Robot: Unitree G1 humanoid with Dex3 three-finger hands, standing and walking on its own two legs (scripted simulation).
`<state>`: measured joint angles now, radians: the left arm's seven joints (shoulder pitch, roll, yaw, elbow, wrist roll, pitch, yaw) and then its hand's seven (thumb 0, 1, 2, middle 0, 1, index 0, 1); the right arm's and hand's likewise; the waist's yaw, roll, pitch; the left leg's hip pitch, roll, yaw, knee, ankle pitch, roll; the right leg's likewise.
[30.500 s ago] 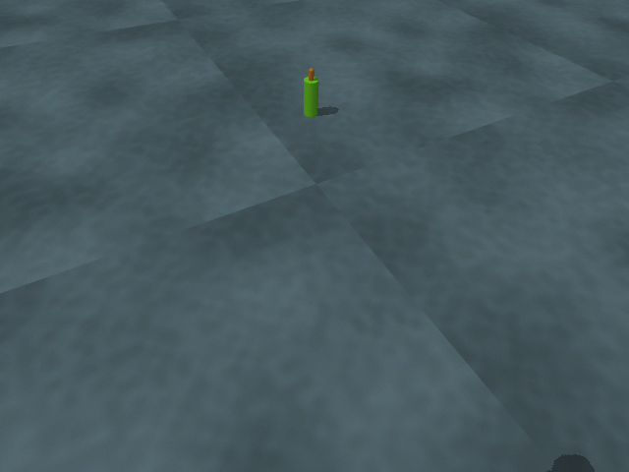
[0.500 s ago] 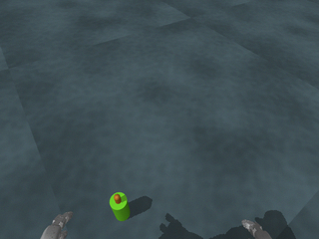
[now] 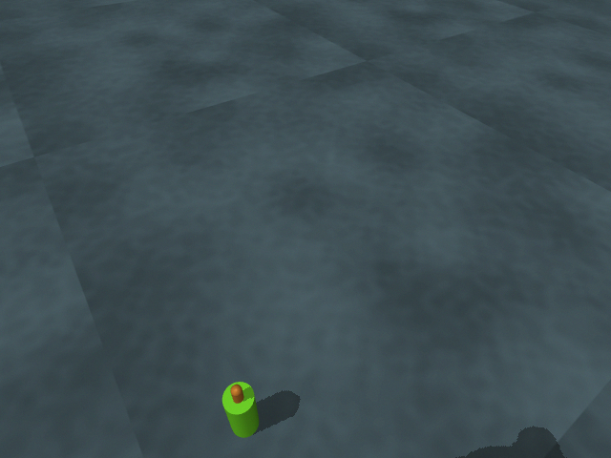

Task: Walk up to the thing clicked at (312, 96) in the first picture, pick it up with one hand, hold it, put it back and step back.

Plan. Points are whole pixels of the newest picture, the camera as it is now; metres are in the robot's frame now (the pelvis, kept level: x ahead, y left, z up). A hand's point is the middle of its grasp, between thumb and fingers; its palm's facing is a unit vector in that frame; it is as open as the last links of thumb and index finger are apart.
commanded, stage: stand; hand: left
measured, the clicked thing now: (240, 407) +0.40 +0.17 -0.64
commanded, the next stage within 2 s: step back in 1.60 s
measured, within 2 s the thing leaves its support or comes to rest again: neither
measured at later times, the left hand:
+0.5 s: hand out of the picture +0.04 +0.23 -0.16, palm faces -0.01 -0.94 -0.34, open 7.4 cm
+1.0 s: hand out of the picture +0.09 +0.23 -0.15, palm faces -0.02 -0.94 -0.33, open 7.4 cm
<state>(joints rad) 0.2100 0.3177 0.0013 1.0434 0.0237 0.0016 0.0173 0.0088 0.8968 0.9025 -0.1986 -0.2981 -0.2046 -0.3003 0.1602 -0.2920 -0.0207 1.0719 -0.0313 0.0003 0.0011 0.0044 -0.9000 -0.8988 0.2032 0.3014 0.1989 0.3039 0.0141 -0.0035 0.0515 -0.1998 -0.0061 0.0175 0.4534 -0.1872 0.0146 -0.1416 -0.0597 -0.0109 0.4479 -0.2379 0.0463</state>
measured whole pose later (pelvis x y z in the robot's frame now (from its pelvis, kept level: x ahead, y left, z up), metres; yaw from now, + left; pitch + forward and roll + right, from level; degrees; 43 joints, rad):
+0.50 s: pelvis +0.00 -0.01 +0.01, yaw +0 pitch -4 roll +0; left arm 0.17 0.32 0.00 1.15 0.02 -0.01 0.01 0.01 0.90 0.90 -0.20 -0.30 -0.20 -0.30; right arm 0.14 -0.33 -0.02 1.15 -0.02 0.00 0.01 0.00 -0.90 -0.90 0.20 0.30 0.20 0.30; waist 0.00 0.01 0.05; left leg -0.17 0.01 0.01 0.37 -0.14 0.00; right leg -0.12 -0.05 -0.02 0.38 -0.20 0.03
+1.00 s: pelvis +0.02 -0.02 +0.01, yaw -1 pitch -3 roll +0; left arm 0.11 0.32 0.01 1.15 0.01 -0.01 0.01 0.01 0.90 0.90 -0.20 -0.30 -0.20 -0.30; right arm 0.11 -0.33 -0.01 1.17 -0.02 -0.01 0.00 0.00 -0.90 -0.90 0.20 0.30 0.20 0.30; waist 0.00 0.00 0.05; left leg -0.13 0.01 0.02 0.33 -0.15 -0.01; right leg -0.08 -0.04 -0.01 0.33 -0.21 0.03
